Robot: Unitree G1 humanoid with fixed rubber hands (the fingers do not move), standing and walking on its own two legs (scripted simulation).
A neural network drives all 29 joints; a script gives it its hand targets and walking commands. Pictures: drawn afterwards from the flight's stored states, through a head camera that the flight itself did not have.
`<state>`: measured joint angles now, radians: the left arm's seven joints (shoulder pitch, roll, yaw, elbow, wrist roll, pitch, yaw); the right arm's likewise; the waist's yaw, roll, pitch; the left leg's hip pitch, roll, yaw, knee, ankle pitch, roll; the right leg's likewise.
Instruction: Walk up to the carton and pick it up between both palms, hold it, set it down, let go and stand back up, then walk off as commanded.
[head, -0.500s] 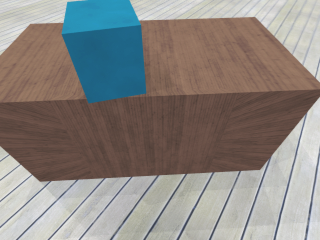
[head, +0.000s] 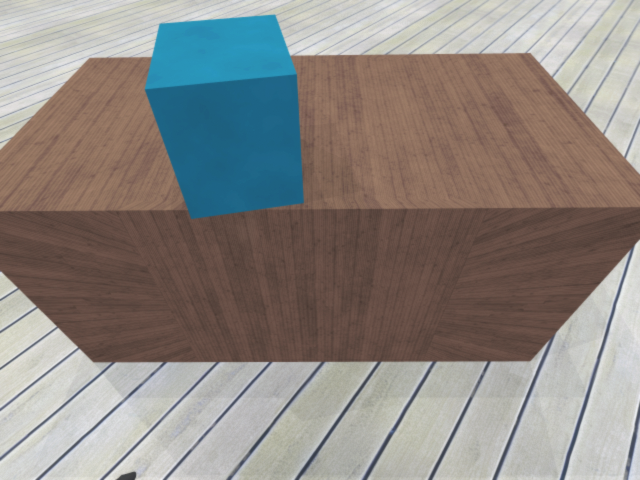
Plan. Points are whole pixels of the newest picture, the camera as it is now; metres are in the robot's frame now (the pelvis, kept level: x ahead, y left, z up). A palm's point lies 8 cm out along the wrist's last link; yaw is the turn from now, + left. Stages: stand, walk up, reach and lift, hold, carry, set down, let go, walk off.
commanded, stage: walk up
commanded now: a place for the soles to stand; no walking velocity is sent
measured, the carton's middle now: (233, 115) +0.77 +0.20 +0.07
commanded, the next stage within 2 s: none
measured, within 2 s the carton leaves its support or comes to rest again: neither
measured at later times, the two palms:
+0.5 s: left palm out of the picture +0.03 +0.40 -0.10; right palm (529, 473) +0.18 -0.25 -0.10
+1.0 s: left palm out of the picture +0.18 +0.44 -0.08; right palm (454, 383) +0.31 -0.19 -0.12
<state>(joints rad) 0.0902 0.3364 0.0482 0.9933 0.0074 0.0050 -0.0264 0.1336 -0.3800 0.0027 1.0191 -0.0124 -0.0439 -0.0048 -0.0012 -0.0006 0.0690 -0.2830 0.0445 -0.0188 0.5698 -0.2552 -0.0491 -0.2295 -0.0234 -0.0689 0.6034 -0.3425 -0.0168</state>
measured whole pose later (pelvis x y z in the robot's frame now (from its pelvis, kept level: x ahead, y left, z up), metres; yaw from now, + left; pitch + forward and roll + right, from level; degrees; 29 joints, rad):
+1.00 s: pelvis +0.20 +0.12 +0.00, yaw +5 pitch -2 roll -1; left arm 0.41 0.37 0.07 0.83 0.02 -0.11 0.00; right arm 0.25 -0.44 -0.08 0.85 -0.03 0.01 0.08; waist 0.03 0.09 0.07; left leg -0.51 0.04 -0.02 1.04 -0.38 0.00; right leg -0.27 -0.05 -0.11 0.61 -0.30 -0.01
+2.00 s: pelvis +0.29 +0.16 -0.02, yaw -2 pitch -2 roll +1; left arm 0.08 0.37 0.06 0.92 0.01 0.04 -0.03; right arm 0.19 -0.41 -0.01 0.99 -0.01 -0.05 -0.02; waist -0.02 -0.02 0.11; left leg -0.36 0.06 0.04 0.73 -0.33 -0.03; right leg -0.38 -0.01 -0.04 0.78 -0.38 -0.03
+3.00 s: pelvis +0.32 +0.18 +0.02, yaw +2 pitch -1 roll +0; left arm 0.11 0.33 0.02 1.10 0.00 -0.02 -0.01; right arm 0.11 -0.35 0.00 1.13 -0.02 -0.03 0.01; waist 0.00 0.01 0.04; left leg -0.12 0.00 0.01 0.35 -0.21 0.01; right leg -0.11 -0.03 -0.10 0.34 -0.20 0.00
